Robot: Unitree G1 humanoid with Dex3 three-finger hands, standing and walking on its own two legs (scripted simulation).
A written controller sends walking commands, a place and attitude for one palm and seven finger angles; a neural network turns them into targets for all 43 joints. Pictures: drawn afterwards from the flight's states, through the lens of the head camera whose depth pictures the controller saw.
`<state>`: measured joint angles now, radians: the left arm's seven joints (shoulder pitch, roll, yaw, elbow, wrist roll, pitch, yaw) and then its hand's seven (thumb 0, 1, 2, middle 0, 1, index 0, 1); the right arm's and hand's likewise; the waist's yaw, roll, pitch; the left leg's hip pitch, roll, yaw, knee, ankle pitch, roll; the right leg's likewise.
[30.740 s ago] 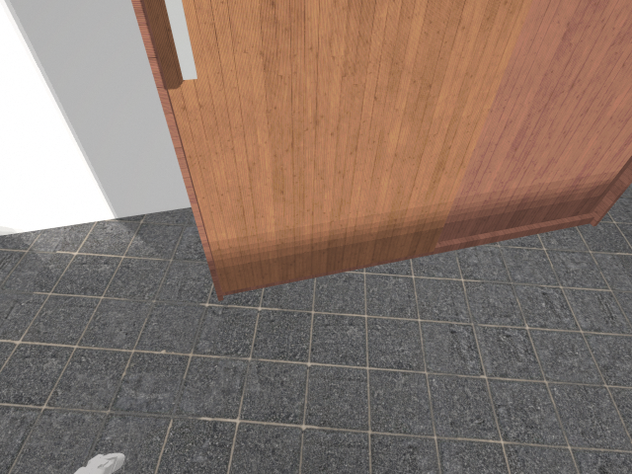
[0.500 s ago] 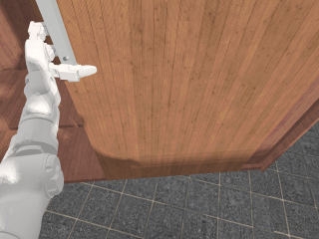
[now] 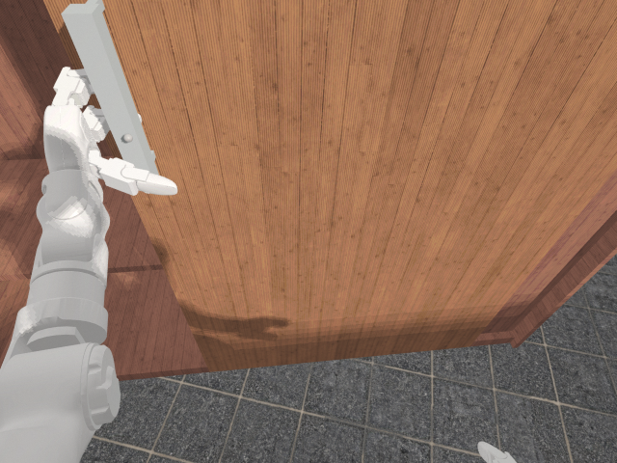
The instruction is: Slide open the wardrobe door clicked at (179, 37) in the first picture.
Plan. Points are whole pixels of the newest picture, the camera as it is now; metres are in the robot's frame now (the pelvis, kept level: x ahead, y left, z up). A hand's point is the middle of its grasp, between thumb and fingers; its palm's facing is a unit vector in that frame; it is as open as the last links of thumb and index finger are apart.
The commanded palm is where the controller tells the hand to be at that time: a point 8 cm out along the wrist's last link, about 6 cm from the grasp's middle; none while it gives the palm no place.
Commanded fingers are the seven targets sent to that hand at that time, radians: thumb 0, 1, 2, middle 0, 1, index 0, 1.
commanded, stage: slip the hand off the handle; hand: left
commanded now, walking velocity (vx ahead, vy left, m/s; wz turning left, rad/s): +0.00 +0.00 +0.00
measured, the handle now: (124, 101) +0.48 +0.24 +0.23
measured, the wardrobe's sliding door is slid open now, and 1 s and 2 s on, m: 0.66 0.66 0.66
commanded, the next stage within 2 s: draw the hand back to the body in 1.10 s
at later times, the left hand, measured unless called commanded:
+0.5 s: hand (60, 151) +0.40 +0.29 +0.21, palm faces +0.35 -0.93 -0.10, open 14.7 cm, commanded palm +0.36 +0.32 +0.20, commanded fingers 0.00 -0.55 0.20 -0.25 -1.15 -0.25 -1.15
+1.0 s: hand (14, 221) +0.30 +0.29 +0.21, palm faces +0.36 -0.93 -0.08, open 14.7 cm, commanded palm +0.27 +0.32 +0.20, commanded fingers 0.00 -0.55 0.20 -0.25 -1.15 -0.25 -1.15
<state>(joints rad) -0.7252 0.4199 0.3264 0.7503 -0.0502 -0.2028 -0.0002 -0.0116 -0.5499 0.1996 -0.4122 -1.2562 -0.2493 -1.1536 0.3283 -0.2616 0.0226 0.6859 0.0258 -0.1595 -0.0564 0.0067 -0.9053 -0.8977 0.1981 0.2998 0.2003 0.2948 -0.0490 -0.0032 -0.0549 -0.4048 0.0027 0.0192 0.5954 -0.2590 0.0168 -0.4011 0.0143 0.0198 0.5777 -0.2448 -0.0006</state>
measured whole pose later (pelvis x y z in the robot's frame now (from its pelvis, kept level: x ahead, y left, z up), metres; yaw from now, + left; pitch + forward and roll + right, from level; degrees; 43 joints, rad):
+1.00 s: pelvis +0.01 -0.01 +0.00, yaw +2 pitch -1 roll +0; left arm -0.23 0.42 0.44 0.20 -0.23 0.00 -0.18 -0.01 -0.55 0.20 -0.25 -1.15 -0.25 -1.15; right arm 0.24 -0.25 0.05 0.65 0.06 -0.16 -0.12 0.01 -0.90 -0.90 0.20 0.30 0.20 0.29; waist 0.06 0.03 -0.07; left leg -0.30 0.00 -0.02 0.58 -0.27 0.00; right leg -0.28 0.01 -0.02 0.56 -0.27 -0.01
